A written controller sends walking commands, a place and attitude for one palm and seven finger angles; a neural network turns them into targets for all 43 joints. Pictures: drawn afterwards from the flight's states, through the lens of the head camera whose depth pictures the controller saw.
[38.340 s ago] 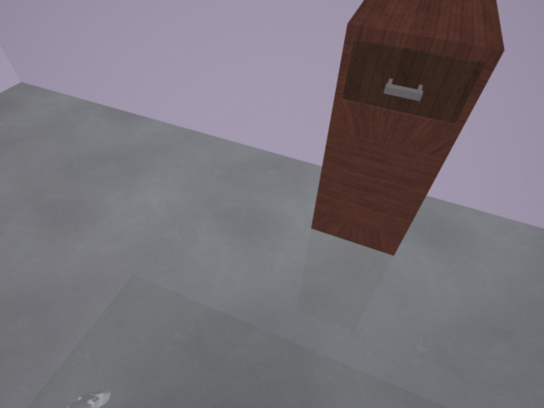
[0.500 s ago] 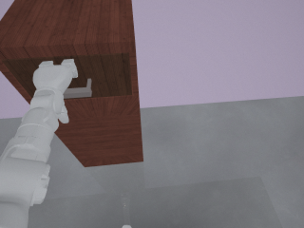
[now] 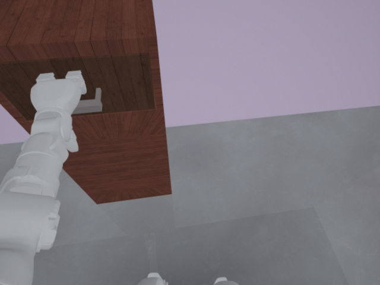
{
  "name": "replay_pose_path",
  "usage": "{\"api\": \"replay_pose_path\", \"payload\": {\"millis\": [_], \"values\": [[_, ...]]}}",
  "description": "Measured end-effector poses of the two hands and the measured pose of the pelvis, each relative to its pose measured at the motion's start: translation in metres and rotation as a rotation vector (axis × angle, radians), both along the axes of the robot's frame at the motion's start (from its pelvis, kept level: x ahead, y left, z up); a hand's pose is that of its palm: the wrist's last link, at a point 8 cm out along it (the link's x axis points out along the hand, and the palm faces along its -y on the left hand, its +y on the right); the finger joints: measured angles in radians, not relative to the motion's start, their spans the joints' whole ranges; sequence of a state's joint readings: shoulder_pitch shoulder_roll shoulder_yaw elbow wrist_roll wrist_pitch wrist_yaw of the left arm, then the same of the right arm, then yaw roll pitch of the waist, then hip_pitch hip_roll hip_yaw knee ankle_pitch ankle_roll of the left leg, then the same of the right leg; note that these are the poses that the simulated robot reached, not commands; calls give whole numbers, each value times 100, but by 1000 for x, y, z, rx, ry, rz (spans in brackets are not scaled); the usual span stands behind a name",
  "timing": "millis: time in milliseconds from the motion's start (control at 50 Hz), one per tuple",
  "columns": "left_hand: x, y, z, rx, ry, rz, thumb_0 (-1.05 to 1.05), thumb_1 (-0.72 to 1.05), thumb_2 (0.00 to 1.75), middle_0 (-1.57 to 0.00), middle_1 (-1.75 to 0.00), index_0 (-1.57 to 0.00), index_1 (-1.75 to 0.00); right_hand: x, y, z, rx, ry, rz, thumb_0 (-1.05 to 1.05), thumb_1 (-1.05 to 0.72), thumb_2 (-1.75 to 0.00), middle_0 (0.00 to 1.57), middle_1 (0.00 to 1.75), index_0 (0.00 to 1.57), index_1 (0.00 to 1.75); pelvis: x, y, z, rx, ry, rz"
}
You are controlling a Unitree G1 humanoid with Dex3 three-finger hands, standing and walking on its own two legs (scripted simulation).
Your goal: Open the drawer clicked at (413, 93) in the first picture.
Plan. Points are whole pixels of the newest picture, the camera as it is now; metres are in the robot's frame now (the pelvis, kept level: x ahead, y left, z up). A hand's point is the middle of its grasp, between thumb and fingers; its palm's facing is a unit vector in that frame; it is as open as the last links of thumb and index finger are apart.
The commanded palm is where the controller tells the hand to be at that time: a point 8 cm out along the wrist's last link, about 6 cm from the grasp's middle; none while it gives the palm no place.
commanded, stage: lower the fingers behind the handle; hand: left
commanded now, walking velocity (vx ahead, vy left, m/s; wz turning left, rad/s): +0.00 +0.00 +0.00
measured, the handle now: (79, 100) +0.52 +0.25 +0.05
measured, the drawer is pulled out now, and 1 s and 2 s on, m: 0.00 0.00 0.00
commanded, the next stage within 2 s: lift the hand off the handle in 0.52 s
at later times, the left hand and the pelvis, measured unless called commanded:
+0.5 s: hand (67, 115) +0.47 +0.26 +0.06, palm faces -0.03 +0.01 -1.00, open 13.8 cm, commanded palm +0.46 +0.26 +0.08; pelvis +0.00 +0.00 +0.00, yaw +0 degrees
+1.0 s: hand (67, 113) +0.48 +0.27 +0.06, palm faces -0.04 +0.02 -1.00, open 13.7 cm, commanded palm +0.48 +0.24 +0.10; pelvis +0.00 +0.00 -0.01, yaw +1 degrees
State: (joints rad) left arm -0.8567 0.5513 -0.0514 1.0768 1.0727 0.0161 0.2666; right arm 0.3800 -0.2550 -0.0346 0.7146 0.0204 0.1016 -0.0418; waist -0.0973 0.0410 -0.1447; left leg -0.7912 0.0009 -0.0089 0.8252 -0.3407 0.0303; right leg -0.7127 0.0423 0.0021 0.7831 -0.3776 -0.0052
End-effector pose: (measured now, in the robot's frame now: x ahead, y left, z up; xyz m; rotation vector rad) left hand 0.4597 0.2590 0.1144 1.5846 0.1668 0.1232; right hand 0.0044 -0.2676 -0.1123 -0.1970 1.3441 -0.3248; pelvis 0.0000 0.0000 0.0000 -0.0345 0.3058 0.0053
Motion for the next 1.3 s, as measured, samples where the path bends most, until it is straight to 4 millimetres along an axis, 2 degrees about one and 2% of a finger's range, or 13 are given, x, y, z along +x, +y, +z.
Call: {"api": "replay_pose_path", "payload": {"millis": [200, 400, 780, 920, 1120, 1300], "values": [[-1, 0, -1, 14, 11, -10, 0, -49, 30, -26, -126, -30, -125, 0, -2, -3, -8, -26, 13, 0, -91, -90, 20, 30, 21, 30, -8, -2, -5, 1, 12, -3], [-4, 1, -4, -1, 5, -13, 0, -49, 30, -21, -127, -31, -121, 2, -3, -6, -6, -25, 10, 0, -91, -90, 20, 30, 21, 30, -6, -2, -6, 1, 14, -5], [-1, 2, -4, 2, 10, 0, 0, -49, 30, -22, -128, -32, -122, 22, 2, -3, 4, -22, 35, 0, -91, -90, 20, 30, 21, 30, 5, 2, -2, -3, 8, 12], [1, 3, -3, 5, 10, -3, 0, -49, 30, -25, -128, -33, -125, 27, 3, -5, 2, -23, 55, 0, -91, -90, 20, 30, 21, 30, 3, 2, -4, -5, 12, 24], [1, 2, -1, 2, 28, 7, 0, -49, 30, -25, -124, -34, -123, 16, 4, -5, -3, -27, 39, 0, -91, -90, 20, 30, 21, 30, -4, 2, -5, -7, 6, 24], [2, 2, 6, -37, 53, -12, 0, -49, 30, -28, -120, -37, -122, 4, 7, 2, -12, -20, 12, 0, -91, -90, 20, 30, 21, 30, 2, 3, 3, -5, -20, 15]]}}
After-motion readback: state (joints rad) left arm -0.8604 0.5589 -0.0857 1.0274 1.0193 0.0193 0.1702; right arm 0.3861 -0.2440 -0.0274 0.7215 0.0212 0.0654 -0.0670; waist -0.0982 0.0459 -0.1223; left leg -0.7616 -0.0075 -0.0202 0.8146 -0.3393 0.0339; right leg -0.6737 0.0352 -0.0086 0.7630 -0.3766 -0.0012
